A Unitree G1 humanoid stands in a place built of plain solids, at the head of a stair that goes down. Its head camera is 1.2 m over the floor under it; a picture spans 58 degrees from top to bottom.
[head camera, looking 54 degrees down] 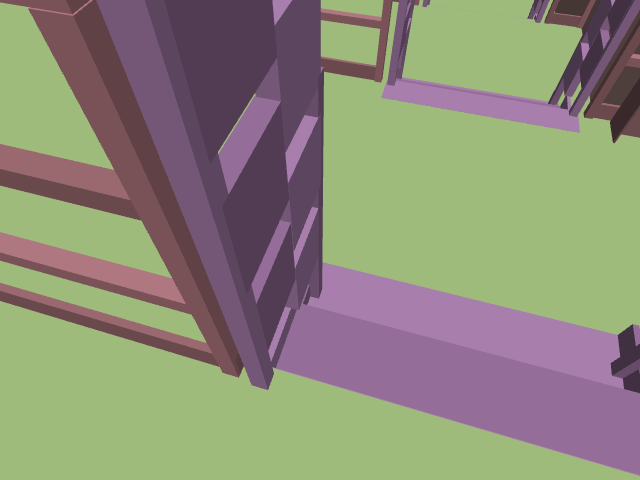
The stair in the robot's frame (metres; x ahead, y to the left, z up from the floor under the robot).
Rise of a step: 0.18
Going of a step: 0.30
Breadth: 1.22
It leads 16 degrees to the right of straight ahead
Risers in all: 3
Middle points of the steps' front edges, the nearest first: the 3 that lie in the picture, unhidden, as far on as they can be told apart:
0.27 -0.41 0.00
0.56 -0.49 -0.18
0.85 -0.57 -0.35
